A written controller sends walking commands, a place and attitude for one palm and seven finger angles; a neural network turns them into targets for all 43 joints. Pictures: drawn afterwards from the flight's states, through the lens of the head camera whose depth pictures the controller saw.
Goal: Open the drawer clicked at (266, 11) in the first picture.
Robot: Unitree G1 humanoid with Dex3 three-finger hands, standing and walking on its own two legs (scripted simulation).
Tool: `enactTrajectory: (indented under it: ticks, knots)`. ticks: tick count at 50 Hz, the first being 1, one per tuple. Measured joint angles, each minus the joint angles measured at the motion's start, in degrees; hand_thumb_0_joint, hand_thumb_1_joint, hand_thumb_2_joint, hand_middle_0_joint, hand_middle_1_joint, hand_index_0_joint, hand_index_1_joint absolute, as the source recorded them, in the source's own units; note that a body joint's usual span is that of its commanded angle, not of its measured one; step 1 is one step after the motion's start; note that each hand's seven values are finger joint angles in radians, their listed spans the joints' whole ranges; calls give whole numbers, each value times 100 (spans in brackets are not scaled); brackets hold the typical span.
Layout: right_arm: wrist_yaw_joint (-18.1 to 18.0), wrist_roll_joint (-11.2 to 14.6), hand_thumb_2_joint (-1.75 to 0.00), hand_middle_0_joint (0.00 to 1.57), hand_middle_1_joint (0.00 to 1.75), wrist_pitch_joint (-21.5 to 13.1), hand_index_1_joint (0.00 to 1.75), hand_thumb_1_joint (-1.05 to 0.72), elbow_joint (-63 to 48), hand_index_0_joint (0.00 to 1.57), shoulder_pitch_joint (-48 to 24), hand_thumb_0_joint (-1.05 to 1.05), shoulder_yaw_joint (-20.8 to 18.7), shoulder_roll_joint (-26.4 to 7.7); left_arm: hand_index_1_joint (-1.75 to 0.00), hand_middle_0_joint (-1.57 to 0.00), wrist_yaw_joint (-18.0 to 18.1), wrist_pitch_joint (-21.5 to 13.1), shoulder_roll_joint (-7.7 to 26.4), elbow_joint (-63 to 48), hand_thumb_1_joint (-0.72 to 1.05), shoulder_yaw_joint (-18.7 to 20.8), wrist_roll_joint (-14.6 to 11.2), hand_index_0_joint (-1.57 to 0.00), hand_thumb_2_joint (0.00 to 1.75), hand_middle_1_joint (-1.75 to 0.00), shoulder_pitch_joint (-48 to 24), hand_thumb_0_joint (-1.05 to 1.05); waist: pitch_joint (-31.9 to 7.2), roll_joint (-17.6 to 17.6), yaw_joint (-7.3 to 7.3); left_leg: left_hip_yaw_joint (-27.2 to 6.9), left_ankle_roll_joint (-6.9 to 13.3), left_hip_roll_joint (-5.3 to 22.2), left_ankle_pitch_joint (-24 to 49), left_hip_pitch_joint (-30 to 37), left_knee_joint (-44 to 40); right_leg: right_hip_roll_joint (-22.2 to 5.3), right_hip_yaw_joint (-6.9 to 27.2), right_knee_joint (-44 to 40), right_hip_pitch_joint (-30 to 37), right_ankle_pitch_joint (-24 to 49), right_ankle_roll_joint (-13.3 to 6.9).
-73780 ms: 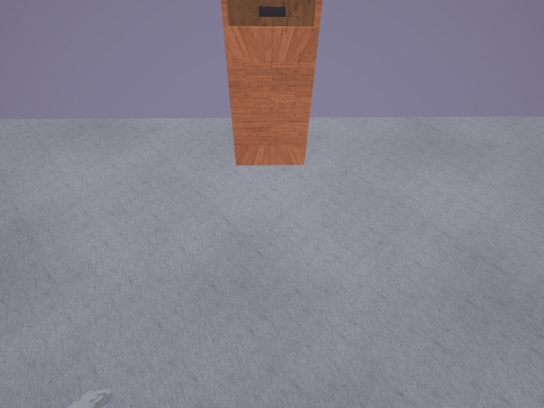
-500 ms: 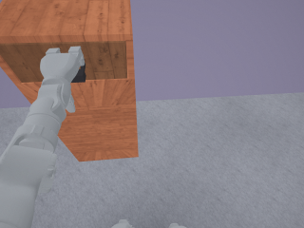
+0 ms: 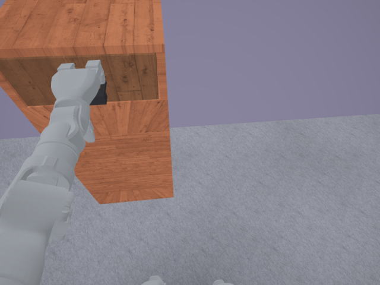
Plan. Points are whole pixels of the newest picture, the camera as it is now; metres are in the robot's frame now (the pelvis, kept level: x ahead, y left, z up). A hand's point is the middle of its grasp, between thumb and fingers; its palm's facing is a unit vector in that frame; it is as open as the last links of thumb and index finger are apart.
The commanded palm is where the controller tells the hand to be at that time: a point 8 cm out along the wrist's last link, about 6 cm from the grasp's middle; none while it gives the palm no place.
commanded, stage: lift the hand off the handle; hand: left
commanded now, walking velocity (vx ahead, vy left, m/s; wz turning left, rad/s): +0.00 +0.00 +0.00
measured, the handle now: (84, 91) +0.54 +0.23 +0.08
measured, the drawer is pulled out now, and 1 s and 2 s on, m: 0.00 0.00 0.00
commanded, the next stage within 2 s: draw the hand back to the body in 1.48 s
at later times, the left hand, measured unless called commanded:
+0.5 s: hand (86, 100) +0.50 +0.21 +0.09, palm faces -0.04 -0.01 -1.00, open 13.7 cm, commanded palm +0.49 +0.20 +0.16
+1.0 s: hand (75, 73) +0.50 +0.21 +0.16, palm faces +0.03 -0.03 -1.00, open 13.3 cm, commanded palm +0.49 +0.21 +0.23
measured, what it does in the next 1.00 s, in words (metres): stands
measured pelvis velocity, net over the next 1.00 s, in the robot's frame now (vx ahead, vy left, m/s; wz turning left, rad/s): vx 0.03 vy -0.01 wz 0.02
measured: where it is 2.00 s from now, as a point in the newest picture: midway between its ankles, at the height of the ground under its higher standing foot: outside the picture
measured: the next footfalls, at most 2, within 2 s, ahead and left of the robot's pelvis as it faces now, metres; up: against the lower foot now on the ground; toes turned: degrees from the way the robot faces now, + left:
none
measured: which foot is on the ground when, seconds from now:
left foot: down 0.00-1.00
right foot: down 0.00-1.00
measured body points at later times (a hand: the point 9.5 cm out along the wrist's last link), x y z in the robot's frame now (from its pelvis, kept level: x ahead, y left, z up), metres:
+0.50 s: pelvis +0.00 -0.01 +0.00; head +0.07 +0.00 +0.45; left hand +0.49 +0.21 +0.15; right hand +0.01 -0.28 -0.13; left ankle +0.03 +0.08 -0.70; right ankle +0.00 -0.13 -0.70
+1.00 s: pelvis +0.03 -0.01 +0.02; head +0.07 -0.02 +0.47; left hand +0.50 +0.21 +0.21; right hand +0.09 -0.28 -0.11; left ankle +0.03 +0.08 -0.70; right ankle +0.00 -0.13 -0.70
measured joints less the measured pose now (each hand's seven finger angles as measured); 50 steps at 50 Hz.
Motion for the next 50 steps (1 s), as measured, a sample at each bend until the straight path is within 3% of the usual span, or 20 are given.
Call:
enactTrajectory:
  ticks: [11,20,25,32,42,50]
  knots:
    - [8,-25,-90,20,30,-30,30,-90,36,20,-151,1,-9,-37,-133,-33,54,133,-100,227,-49,-201,23,-30,30,-122,-395,0,1,-58,-13,-136,-24,-57,1,-201,133,-42,-150,137,-157,-58,-22]
    - [-39,-48,-90,20,30,-93,30,-90,56,20,-149,1,-49,-34,-127,-32,-225,395,-55,174,-49,-264,-50,-32,30,-121,-435,0,69,2,-87,-166,-49,-56,41,-149,102,-41,-180,116,-105,-29,-44]
    - [-127,-33,-90,20,30,-167,30,-90,101,20,-65,1,-17,-16,-124,-32,-462,281,48,18,-49,-151,-150,-34,30,-120,-246,0,117,58,-93,-129,-51,-35,57,72,-48,-27,-132,-29,98,6,-52]
    - [-194,17,-90,20,30,-246,30,-90,170,20,37,1,22,-3,-122,-33,-669,-39,123,-264,-49,-25,-220,-39,30,-121,7,0,131,100,-37,-97,-60,-12,52,437,-282,-14,-83,-278,454,30,-72]
    - [-182,41,-90,20,30,-269,30,-90,157,20,-138,1,-36,-55,-122,-39,-754,-240,131,-860,-49,157,-289,-41,30,-122,373,0,168,108,89,-83,-77,-16,75,883,-604,-28,-51,-601,893,64,-97]
    - [-136,110,-90,20,30,-169,30,-90,124,20,-432,1,-40,-122,-123,-39,-965,33,136,-1011,-49,18,-389,-42,30,-122,247,0,147,105,198,-99,-87,-38,113,1293,-856,-57,-55,-837,1301,90,-113]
